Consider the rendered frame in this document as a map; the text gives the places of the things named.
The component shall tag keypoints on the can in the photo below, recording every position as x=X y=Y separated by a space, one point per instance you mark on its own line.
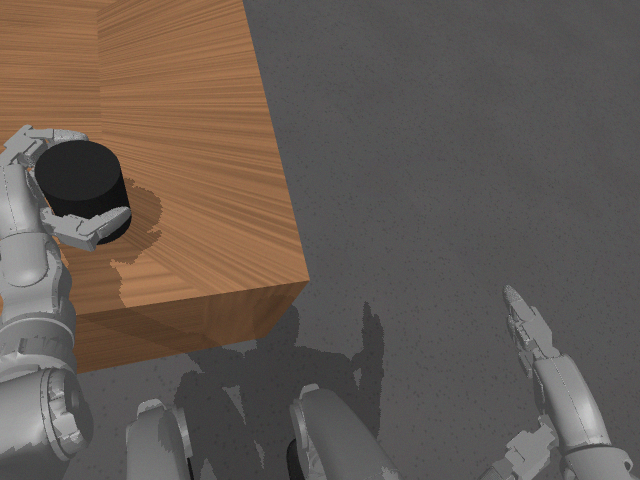
x=82 y=178

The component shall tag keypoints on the right robot foot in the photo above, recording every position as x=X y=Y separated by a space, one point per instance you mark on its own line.
x=293 y=464

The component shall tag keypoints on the right robot hand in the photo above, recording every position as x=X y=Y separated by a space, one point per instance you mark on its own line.
x=569 y=416

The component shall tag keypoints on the left robot arm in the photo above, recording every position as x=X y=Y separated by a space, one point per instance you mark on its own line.
x=44 y=419

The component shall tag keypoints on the right robot arm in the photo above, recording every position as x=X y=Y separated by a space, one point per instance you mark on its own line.
x=596 y=462

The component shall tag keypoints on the left robot hand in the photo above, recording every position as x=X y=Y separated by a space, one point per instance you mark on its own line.
x=22 y=204

